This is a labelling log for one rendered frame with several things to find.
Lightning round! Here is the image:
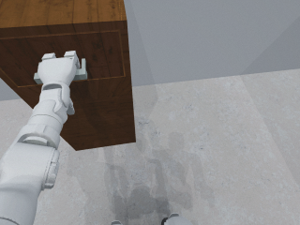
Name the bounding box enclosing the drawer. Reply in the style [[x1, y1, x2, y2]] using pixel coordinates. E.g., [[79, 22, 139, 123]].
[[0, 29, 124, 86]]

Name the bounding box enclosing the left robot upper arm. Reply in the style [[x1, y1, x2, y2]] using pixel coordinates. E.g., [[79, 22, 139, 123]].
[[0, 142, 60, 225]]

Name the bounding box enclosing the right robot shin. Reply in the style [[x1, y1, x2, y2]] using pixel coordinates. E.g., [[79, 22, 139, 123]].
[[168, 213, 179, 219]]

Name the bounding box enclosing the cabinet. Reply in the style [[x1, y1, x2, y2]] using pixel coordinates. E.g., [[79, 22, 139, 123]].
[[0, 0, 136, 151]]

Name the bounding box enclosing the left robot forearm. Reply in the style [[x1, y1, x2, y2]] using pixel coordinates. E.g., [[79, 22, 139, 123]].
[[0, 81, 70, 178]]

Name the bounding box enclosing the left robot hand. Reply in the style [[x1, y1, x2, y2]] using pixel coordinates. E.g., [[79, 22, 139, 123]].
[[37, 51, 81, 115]]

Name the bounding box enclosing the handle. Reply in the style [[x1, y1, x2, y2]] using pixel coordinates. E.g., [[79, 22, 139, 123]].
[[34, 58, 88, 84]]

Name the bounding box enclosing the right robot thigh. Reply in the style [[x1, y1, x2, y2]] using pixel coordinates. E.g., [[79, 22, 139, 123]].
[[164, 216, 193, 225]]

